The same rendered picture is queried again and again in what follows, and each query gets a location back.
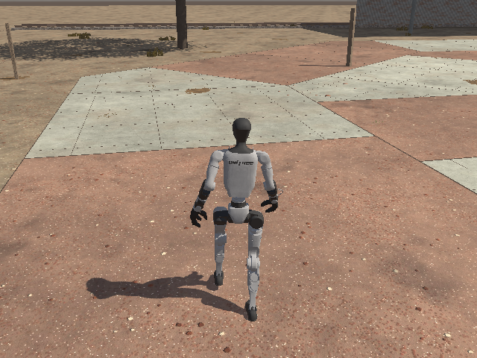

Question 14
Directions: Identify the left robot forearm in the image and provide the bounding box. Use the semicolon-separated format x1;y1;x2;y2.
193;179;210;212

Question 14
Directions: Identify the left robot hand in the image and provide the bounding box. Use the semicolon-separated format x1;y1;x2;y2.
190;208;207;227

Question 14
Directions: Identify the right robot forearm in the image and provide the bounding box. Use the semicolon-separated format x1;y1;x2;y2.
267;180;278;204

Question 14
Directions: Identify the right robot hand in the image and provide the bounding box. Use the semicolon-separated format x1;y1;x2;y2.
261;199;278;213

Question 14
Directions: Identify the robot left foot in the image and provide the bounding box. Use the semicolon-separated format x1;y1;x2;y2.
214;270;224;286

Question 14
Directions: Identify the robot left upper arm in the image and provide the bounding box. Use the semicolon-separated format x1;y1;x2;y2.
203;149;226;192

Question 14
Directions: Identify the robot right upper arm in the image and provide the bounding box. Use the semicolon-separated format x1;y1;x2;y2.
256;151;275;191

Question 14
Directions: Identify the left robot shin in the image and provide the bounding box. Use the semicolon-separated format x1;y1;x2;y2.
215;233;224;276

